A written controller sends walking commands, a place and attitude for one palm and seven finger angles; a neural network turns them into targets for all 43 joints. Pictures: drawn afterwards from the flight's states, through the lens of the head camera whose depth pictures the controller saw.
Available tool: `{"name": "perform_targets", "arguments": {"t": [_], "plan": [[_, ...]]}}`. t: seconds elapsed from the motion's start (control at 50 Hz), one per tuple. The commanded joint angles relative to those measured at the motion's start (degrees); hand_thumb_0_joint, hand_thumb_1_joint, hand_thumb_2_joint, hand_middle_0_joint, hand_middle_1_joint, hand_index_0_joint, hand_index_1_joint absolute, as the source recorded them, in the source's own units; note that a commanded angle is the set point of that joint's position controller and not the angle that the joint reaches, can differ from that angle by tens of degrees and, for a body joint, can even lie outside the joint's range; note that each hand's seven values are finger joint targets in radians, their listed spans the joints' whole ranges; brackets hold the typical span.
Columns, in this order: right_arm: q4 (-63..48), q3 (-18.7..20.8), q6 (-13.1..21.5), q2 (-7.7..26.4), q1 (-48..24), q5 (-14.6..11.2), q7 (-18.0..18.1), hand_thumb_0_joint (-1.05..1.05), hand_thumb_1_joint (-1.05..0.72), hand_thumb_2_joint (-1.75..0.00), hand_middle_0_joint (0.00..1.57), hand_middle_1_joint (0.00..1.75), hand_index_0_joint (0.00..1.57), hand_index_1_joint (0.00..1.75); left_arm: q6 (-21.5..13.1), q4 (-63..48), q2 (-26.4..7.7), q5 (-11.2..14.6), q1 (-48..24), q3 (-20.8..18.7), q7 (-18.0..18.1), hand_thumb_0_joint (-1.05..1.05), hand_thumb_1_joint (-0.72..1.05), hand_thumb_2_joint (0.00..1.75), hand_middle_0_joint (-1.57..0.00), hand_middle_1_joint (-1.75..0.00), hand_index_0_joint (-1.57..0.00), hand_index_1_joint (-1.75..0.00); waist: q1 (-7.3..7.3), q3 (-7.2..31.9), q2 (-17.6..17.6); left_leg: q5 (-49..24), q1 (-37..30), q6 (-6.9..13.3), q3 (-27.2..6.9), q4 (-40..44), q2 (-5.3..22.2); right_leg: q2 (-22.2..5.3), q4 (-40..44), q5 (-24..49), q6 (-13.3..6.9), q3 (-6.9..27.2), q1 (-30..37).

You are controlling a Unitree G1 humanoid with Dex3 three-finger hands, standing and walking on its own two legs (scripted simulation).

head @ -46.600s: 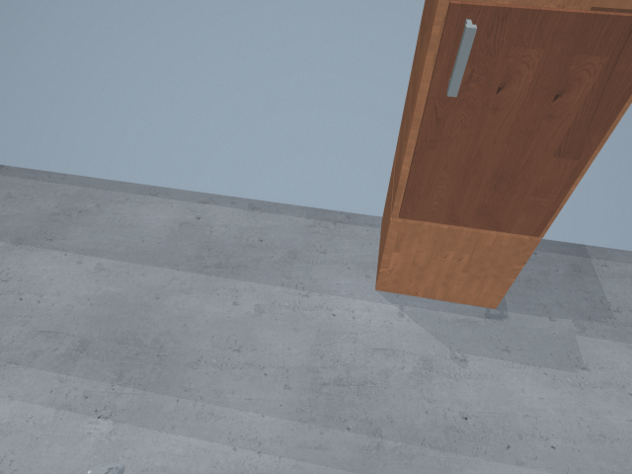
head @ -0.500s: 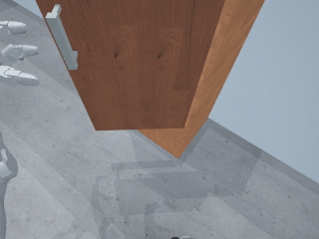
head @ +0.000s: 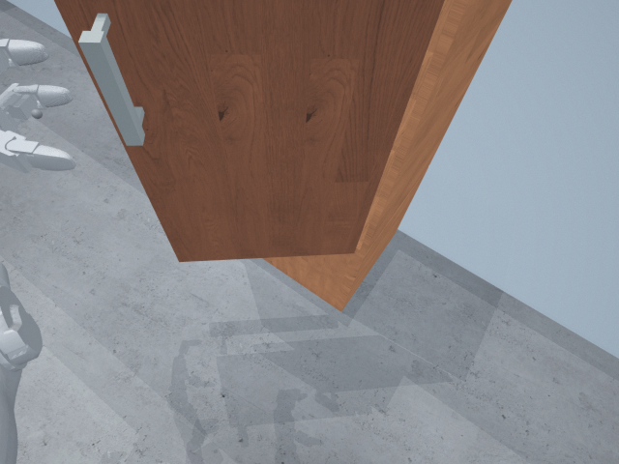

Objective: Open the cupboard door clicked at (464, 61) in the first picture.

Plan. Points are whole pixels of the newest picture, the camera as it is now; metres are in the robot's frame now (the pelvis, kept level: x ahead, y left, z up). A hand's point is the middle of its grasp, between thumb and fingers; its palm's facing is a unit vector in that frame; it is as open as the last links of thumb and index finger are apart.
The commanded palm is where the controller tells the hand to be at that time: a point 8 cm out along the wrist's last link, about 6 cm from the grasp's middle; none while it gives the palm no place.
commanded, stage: move the hooked fingers beside the handle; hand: left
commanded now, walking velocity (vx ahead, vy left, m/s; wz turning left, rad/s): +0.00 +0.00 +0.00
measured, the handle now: (119, 84) +0.54 +0.20 +0.16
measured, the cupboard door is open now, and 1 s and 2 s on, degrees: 40 40 40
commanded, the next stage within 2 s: slide the fingers in behind the handle in 0.76 s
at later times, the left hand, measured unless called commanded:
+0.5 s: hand (43, 120) +0.46 +0.25 +0.18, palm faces +0.03 -1.00 -0.01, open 14.0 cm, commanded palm +0.45 +0.31 +0.16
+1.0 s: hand (59, 108) +0.50 +0.25 +0.17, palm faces -0.01 -1.00 +0.00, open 14.0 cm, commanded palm +0.47 +0.30 +0.16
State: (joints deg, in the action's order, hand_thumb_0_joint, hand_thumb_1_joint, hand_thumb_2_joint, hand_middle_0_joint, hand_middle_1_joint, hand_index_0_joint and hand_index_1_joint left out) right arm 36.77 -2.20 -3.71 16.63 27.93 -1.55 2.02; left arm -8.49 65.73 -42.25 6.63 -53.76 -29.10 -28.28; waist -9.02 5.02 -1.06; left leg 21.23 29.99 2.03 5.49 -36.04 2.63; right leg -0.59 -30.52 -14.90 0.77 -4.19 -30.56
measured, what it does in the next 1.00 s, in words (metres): stands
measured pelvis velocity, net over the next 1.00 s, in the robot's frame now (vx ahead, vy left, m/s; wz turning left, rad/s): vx -0.02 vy -0.01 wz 0.01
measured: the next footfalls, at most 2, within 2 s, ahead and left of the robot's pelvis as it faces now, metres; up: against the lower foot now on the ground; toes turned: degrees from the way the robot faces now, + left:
none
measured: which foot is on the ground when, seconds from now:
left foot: down 0.00-1.00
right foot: down 0.00-1.00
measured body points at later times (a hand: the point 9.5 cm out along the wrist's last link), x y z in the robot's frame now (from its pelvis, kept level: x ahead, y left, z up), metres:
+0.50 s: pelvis -0.02 -0.02 +0.00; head +0.06 +0.00 +0.44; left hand +0.46 +0.31 +0.18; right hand +0.01 -0.30 -0.11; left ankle -0.05 +0.08 -0.73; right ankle -0.01 -0.13 -0.73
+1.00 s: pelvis -0.02 -0.01 +0.00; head +0.09 +0.01 +0.43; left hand +0.49 +0.30 +0.17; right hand -0.06 -0.28 -0.10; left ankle -0.05 +0.08 -0.73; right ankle -0.01 -0.13 -0.73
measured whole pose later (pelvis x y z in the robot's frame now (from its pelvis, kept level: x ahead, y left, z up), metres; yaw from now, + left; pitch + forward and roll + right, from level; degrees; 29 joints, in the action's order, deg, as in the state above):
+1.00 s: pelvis -0.02 -0.01 +0.00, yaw +1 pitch +16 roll -2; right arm 37.6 -3.3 -2.5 17.8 27.9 -1.4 3.8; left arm -9.7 75.0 -45.7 4.6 -63.1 -26.6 -27.2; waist -11.1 3.2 -1.1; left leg 20.1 34.1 1.6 4.4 -37.7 2.9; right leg -0.4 -32.1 -14.1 0.0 -5.0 -34.3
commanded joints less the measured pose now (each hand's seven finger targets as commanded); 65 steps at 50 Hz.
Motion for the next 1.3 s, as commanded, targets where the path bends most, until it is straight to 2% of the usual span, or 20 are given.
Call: {"name": "perform_targets", "arguments": {"t": [0.0, 0.04, 0.18, 0.28, 0.32, 0.36, 0.5, 0.56, 0.72, 0.76, 0.78, 0.86, 0.9, 0.94, 1.0, 1.08, 1.14, 1.2, 1.26, 1.28], "plan": [[-3.65, 4.27, 1.67, 11.43, 5.66, -0.1, 1.03, 0.0, -0.9, -0.9, 0.2, 0.3, 0.2, 0.3, -2.31, -15.35, -16.0, 2.27, -24.93, -0.55, 0.92, 0.0, -0.5, 0.3, -0.3, -1.2, -0.3, -1.2, 2.07, 22.65, -11.82, -44.57, -22.47, -1.93, -7.99, 0.46, 0.67, 2.65, -0.89, 23.58, -1.94, 0.85, 5.78], [-3.17, 4.26, 1.87, 11.15, 5.54, 0.05, 1.02, 0.0, -0.9, -0.9, 0.2, 0.3, 0.2, 0.3, -2.07, -14.47, -14.35, 1.89, -26.19, 0.75, 1.63, 0.0, -0.5, 0.3, -0.3, -1.2, -0.3, -1.2, 1.33, 21.24, -8.71, -42.08, -21.44, -1.84, -8.15, 0.58, 0.71, 2.62, -0.62, 22.61, -1.75, 0.62, 5.6], [-3.82, 3.54, 2.37, 11.01, 3.58, -0.39, 1.64, 0.0, -0.9, -0.9, 0.2, 0.3, 0.2, 0.3, -3.69, -11.51, -15.18, 1.63, -27.45, 0.68, 2.33, 0.0, -0.5, 0.3, -0.3, -1.2, -0.3, -1.2, 1.31, 20.89, -6.89, -36.11, -18.14, -0.68, -6.99, 0.97, -0.28, 1.93, -1.18, 24.36, -1.89, 1.44, 9.34], [-3.57, 2.84, 2.95, 11.13, 2.47, -0.67, 2.4, 0.0, -0.9, -0.9, 0.2, 0.3, 0.2, 0.3, -3.86, -7.35, -12.32, 1.77, -31.64, 4.2, 1.91, 0.0, -0.5, 0.3, -0.3, -1.2, -0.3, -1.2, -0.64, 16.52, -5.25, -26.31, -14.18, 0.06, -6.54, 1.93, -1.06, 1.5, -0.43, 20.89, -1.84, 1.8, 8.25], [-3.39, 2.59, 3.14, 11.68, 2.55, -0.76, 2.78, 0.0, -0.9, -0.9, 0.2, 0.3, 0.2, 0.3, -3.56, -4.62, -15.47, 1.22, -32.13, 2.7, 1.96, 0.0, -0.5, 0.3, -0.3, -1.2, -0.3, -1.2, -0.84, 16.65, -3.6, -22.32, -12.14, 0.28, -6.63, 1.97, -1.26, 1.37, -0.3, 19.13, -1.61, 2.32, 8.34], [-3.23, 2.43, 3.66, 11.57, 2.59, -0.73, 3.0, 0.0, -0.9, -0.9, 0.2, 0.3, 0.2, 0.3, -4.01, -4.69, -14.45, 0.61, -34.95, 4.47, 1.96, 0.0, -0.5, 0.3, -0.3, -1.2, -0.3, -1.2, -1.54, 16.92, -4.83, -19.57, -11.14, 0.37, -6.6, 2.08, -1.52, 1.14, -0.14, 17.46, -1.54, 2.62, 8.02], [-2.65, 2.36, 3.95, 12.05, 4.33, -0.48, 3.31, 0.0, -0.9, -0.9, 0.2, 0.3, 0.2, 0.3, -5.76, -3.44, -19.76, 0.18, -35.9, 1.32, 1.27, 0.0, -0.5, 0.3, -0.3, -1.2, -0.3, -1.2, -1.01, 22.57, -6.62, -21.64, -11.81, 0.37, -6.92, 1.14, -1.61, 1.3, -0.83, 19.17, -1.55, 2.98, 9.98], [-2.9, 2.22, 3.55, 12.28, 4.8, -0.65, 3.32, 0.0, -0.9, -0.9, 0.2, 0.3, 0.2, 0.3, -4.47, -0.84, -20.19, -0.49, -34.75, 1.97, 0.87, 0.0, -0.5, 0.3, -0.3, -1.2, -0.3, -1.2, -1.27, 19.48, -5.87, -18.67, -8.47, 0.61, -6.49, 1.71, -1.76, 1.22, -0.33, 17.69, -1.29, 3.19, 9.58], [-2.86, 2.59, 2.53, 12.92, 7.2, -0.24, 3.41, 0.0, -0.9, -0.9, 0.2, 0.3, 0.2, 0.3, -5.04, -2.31, -24.91, -0.88, -34.74, -1.05, 0.58, 0.0, -0.5, 0.3, -0.3, -1.2, -0.3, -1.2, -0.9, 21.4, -6.94, -19.48, -9.17, 0.48, -6.83, 1.55, -1.39, 1.71, -0.34, 16.29, -1.42, 2.99, 8.49], [-2.67, 2.67, 2.4, 12.99, 7.66, -0.26, 3.41, 0.0, -0.9, -0.9, 0.2, 0.3, 0.2, 0.3, -4.87, -1.73, -24.66, -1.0, -34.67, -0.73, 0.4, 0.0, -0.5, 0.3, -0.3, -1.2, -0.3, -1.2, -1.2, 20.98, -5.36, -18.6, -8.58, 0.6, -6.9, 1.55, -1.32, 1.78, -0.17, 15.61, -1.29, 2.96, 8.37], [-2.85, 2.62, 2.4, 12.78, 7.56, -0.14, 3.48, 0.0, -0.9, -0.9, 0.2, 0.3, 0.2, 0.3, -5.31, -3.16, -23.07, -0.69, -35.67, 0.31, 0.33, 0.0, -0.5, 0.3, -0.3, -1.2, -0.3, -1.2, -1.36, 21.2, -8.61, -20.23, -10.3, 0.41, -6.9, 1.6, -1.28, 1.9, -0.4, 16.03, -1.64, 2.66, 7.26], [-1.98, 2.85, 2.47, 12.78, 8.55, 0.17, 3.27, 0.0, -0.9, -0.9, 0.2, 0.3, 0.2, 0.3, -4.99, -3.17, -22.12, -0.8, -35.8, 0.49, 0.71, 0.0, -0.5, 0.3, -0.3, -1.2, -0.3, -1.2, -1.56, 21.91, -9.35, -22.15, -12.91, -0.07, -7.76, 1.23, -0.68, 2.2, -0.27, 15.05, -1.63, 2.12, 4.6], [-1.64, 3.03, 2.55, 12.42, 8.77, 0.44, 2.99, 0.0, -0.9, -0.9, 0.2, 0.3, 0.2, 0.3, -5.17, -4.42, -18.71, -0.26, -36.46, 2.07, 0.79, 0.0, -0.5, 0.3, -0.3, -1.2, -0.3, -1.2, -1.8, 23.7, -11.09, -26.14, -16.19, -0.53, -8.1, 0.74, -0.4, 2.52, -0.6, 16.46, -1.79, 1.67, 3.5], [-1.57, 3.1, 2.41, 12.49, 9.04, 0.46, 2.75, 0.0, -0.9, -0.9, 0.2, 0.3, 0.2, 0.3, -4.64, -3.22, -19.3, -0.04, -34.87, 0.96, 1.23, 0.0, -0.5, 0.3, -0.3, -1.2, -0.3, -1.2, -1.58, 23.0, -8.04, -26.64, -14.98, -0.37, -8.09, 0.63, -0.28, 2.64, -0.81, 17.53, -1.73, 1.57, 4.47], [-2.1, 3.43, 2.27, 11.99, 8.86, 0.57, 2.29, 0.0, -0.9, -0.9, 0.2, 0.3, 0.2, 0.3, -4.71, -6.69, -17.92, -0.11, -33.53, 0.89, 2.16, 0.0, -0.5, 0.3, -0.3, -1.2, -0.3, -1.2, -0.45, 25.52, -10.96, -34.5, -18.53, -1.01, -8.35, -0.2, 0.08, 2.66, -1.6, 20.72, -1.91, 1.35, 4.39], [-3.33, 3.69, 1.91, 11.53, 7.9, 0.66, 1.46, 0.0, -0.9, -0.9, 0.2, 0.3, 0.2, 0.3, -4.51, -9.94, -16.13, 0.5, -30.29, 0.37, 3.5, 0.0, -0.5, 0.3, -0.3, -1.2, -0.3, -1.2, 0.71, 25.47, -10.42, -39.75, -19.18, -1.16, -7.85, -0.8, 0.31, 2.78, -2.24, 24.1, -1.99, 1.16, 6.0], [-3.49, 3.64, 1.48, 11.34, 6.76, 0.36, 1.23, 0.0, -0.9, -0.9, 0.2, 0.3, 0.2, 0.3, -3.64, -8.26, -14.76, 0.54, -29.39, 1.3, 4.0, 0.0, -0.5, 0.3, -0.3, -1.2, -0.3, -1.2, 0.36, 21.9, -7.18, -36.59, -16.13, -0.76, -7.21, -0.25, 0.17, 2.66, -1.8, 24.36, -1.58, 1.35, 6.89], [-3.53, 3.8, 1.65, 10.88, 6.11, 0.33, 1.24, 0.0, -0.9, -0.9, 0.2, 0.3, 0.2, 0.3, -4.23, -12.63, -12.06, 0.49, -32.22, 3.18, 4.67, 0.0, -0.5, 0.3, -0.3, -1.2, -0.3, -1.2, 0.0, 24.0, -10.84, -39.66, -20.07, -1.33, -7.83, -0.58, 0.39, 2.64, -2.08, 24.07, -1.69, 1.19, 5.54], [-3.25, 3.89, 1.89, 10.73, 5.73, 0.4, 1.12, 0.0, -0.9, -0.9, 0.2, 0.3, 0.2, 0.3, -4.26, -11.82, -10.5, 1.37, -30.93, 3.13, 5.14, 0.0, -0.5, 0.3, -0.3, -1.2, -0.3, -1.2, -0.13, 23.76, -7.48, -38.87, -19.46, -1.1, -7.76, -0.64, 0.46, 2.69, -2.02, 24.62, -1.55, 1.22, 6.62], [-3.33, 3.86, 2.11, 10.45, 5.4, 0.34, 1.21, 0.0, -0.9, -0.9, 0.2, 0.3, 0.2, 0.3, -4.65, -13.67, -8.08, 1.96, -32.2, 4.86, 5.1, 0.0, -0.5, 0.3, -0.3, -1.2, -0.3, -1.2, -0.46, 24.09, -9.09, -41.36, -20.72, -1.07, -7.73, -1.0, 0.43, 2.64, -2.16, 25.74, -1.75, 1.17, 6.44]]}}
